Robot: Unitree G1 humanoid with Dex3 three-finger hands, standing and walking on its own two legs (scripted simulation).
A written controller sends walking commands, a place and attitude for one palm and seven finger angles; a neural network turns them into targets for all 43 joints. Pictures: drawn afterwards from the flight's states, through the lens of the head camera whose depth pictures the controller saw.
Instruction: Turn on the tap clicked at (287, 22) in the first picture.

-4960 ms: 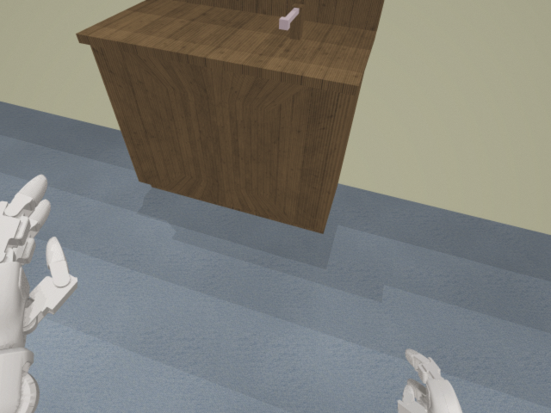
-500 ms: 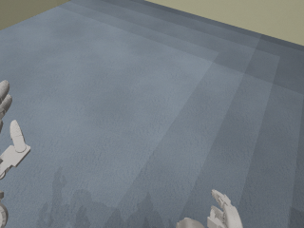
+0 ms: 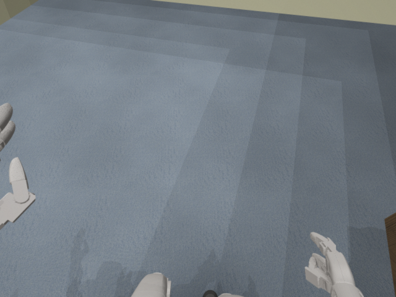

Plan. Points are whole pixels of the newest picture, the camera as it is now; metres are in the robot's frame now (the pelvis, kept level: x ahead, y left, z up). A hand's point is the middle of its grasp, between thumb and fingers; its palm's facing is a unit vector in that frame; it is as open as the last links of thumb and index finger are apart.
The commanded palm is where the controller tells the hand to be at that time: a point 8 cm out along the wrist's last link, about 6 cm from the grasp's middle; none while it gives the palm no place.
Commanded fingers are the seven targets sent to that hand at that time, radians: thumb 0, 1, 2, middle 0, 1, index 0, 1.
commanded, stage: turn to face it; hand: left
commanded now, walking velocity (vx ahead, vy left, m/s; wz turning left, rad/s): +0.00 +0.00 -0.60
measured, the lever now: out of the picture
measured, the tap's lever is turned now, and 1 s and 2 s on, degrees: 0 0 0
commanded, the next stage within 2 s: none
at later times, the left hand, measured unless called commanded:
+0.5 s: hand (52, 201) +0.22 +0.20 +0.18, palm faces +0.16 -0.87 -0.47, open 7.4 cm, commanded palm +0.17 +0.25 +0.18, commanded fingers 0.00 0.90 0.90 -0.20 -0.30 -0.20 -0.30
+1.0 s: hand (164, 221) +0.20 +0.05 +0.18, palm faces -0.22 -0.81 -0.55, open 7.4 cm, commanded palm +0.18 +0.12 +0.18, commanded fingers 0.00 0.90 0.90 -0.20 -0.30 -0.20 -0.30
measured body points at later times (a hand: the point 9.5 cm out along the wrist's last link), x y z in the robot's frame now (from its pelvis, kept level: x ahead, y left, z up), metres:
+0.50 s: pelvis -0.06 +0.02 +0.00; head -0.03 +0.02 +0.45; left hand +0.20 +0.24 +0.21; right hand +0.05 -0.23 -0.09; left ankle -0.05 +0.15 -0.74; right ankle -0.02 -0.05 -0.68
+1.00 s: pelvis -0.11 -0.01 -0.01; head -0.05 -0.03 +0.43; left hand +0.20 +0.09 +0.21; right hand -0.13 -0.32 -0.09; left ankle -0.03 +0.07 -0.74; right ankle -0.13 -0.14 -0.73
